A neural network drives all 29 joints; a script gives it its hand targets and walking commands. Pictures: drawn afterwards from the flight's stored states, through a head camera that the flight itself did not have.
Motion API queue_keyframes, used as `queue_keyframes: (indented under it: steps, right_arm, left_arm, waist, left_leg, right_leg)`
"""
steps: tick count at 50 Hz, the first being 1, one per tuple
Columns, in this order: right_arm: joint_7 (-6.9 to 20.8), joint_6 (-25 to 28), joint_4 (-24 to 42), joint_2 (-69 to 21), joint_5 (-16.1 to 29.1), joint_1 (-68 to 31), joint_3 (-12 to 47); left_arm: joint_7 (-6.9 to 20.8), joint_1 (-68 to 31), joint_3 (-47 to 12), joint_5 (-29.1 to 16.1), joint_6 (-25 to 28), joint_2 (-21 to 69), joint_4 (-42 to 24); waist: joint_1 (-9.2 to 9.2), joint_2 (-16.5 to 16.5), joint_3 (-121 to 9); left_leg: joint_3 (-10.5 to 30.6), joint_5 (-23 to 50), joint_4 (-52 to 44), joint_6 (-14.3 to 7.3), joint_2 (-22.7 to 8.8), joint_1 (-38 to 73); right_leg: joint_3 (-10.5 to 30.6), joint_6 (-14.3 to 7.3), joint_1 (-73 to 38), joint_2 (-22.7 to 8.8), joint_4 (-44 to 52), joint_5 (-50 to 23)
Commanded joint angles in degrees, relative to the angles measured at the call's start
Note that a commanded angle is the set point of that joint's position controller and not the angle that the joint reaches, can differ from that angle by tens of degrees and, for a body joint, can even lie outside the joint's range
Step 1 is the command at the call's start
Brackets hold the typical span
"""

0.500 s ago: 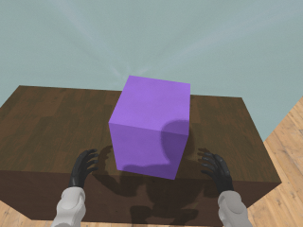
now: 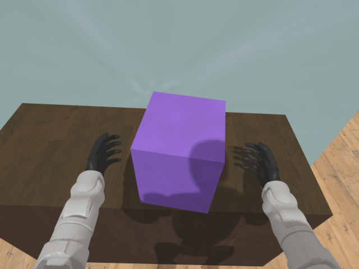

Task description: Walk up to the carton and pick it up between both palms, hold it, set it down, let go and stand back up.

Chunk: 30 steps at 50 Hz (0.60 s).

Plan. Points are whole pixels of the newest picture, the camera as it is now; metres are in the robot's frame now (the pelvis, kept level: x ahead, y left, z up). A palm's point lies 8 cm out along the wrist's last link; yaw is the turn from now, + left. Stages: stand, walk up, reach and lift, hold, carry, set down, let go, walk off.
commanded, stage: reach and lift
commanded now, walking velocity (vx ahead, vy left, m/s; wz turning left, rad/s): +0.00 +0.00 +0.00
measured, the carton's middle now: (181, 153) +0.45 +0.04 -0.01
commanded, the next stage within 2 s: none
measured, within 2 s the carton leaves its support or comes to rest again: neither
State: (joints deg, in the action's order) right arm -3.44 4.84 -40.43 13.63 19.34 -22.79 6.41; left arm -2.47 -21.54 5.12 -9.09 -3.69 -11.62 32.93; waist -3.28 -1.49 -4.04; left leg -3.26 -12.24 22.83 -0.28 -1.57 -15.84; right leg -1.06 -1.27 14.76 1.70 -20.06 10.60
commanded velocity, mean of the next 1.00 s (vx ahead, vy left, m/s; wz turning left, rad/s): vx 0.00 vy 0.00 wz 0.00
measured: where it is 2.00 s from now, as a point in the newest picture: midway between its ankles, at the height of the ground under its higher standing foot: outside the picture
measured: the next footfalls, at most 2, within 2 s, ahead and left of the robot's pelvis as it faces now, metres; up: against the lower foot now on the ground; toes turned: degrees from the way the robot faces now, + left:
none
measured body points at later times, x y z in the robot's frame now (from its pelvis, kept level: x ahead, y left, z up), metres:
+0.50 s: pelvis +0.00 +0.00 +0.00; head +0.04 +0.00 +0.45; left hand +0.41 +0.25 +0.10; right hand +0.45 -0.15 +0.10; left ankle -0.01 +0.11 -0.75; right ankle -0.01 -0.11 -0.75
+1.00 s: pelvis +0.01 -0.01 +0.00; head +0.06 +0.00 +0.44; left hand +0.45 +0.24 +0.11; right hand +0.49 -0.15 +0.13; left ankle -0.01 +0.11 -0.75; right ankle -0.01 -0.11 -0.75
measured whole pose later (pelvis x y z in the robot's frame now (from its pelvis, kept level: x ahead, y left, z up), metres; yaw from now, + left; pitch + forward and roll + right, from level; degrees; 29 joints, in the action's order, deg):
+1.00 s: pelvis +0.01 -0.01 +0.00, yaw +1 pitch +15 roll -1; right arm -6.7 -4.8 -64.5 14.9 19.2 -58.0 3.2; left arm -2.6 -57.0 5.8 -9.6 -3.4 -16.9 66.7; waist -3.1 -1.4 -11.0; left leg -1.0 -11.5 23.9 0.9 -2.2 -27.8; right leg -2.4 -2.3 25.8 2.7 -20.5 10.1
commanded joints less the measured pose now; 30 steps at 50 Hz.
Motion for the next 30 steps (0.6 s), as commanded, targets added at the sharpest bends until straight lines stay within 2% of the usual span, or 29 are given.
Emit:
queue_keyframes:
  steps: [1, 7, 15, 23, 30]
  right_arm:
    - [0.01, -0.52, 10.17, 8.14, -0.84, -26.41, -5.24]
    - [0.17, -2.78, 9.11, 9.12, -0.8, -33.45, -6.84]
    - [-1.0, -5.56, 7.34, 10.69, 0.55, -40.76, -6.6]
    - [-2.66, -8.02, 4.47, 10.74, 1.34, -49.44, -5.58]
    - [-3.47, -9.57, -0.26, 10.62, 1.5, -57.25, -5.42]
  left_arm:
    - [-0.55, -25.49, 2.38, 1.16, -1.37, -6.23, -11.02]
    - [-1.91, -33.24, 2.37, 1.26, -3.32, -6.88, -11.79]
    - [-2.01, -39.63, 3.68, 0.8, -6.32, -10.12, -10.92]
    - [-1.02, -47.68, 3.99, -0.53, -7.37, -12.8, -3.8]
    - [-1.05, -56.44, 2.01, -2.08, -5.84, -14.43, 4.5]
  waist:
    - [-0.86, 2.17, -21.73]
    - [-0.72, 3.54, -26.53]
    - [-0.58, 3.44, -33.22]
    - [-0.47, 1.95, -35.9]
    - [-0.14, 2.7, -39.41]
  left_leg:
    - [1.31, 22.74, 0.4, 1.9, 0.64, 13.38]
    - [1.36, 24.73, 1.58, 2.38, 0.65, 14.55]
    - [1.47, 32.38, 3.38, 2.95, 0.8, 15.82]
    - [1.37, 30.43, 2.98, 2.37, 0.96, 11.77]
    - [1.73, 28.93, 3.24, 2.26, 0.87, 8.94]
  right_leg:
    - [1.61, 0.33, -5.67, 0.06, 2.22, -9.61]
    - [0.97, 0.4, -4.37, 0.49, 1.61, -11.28]
    - [0.32, 1.48, -6.1, 1.27, 0.51, -20.48]
    - [0.55, 2.63, -8.75, 0.76, -0.62, -24.28]
    - [0.57, 2.83, -8.68, 0.34, -1.62, -25.11]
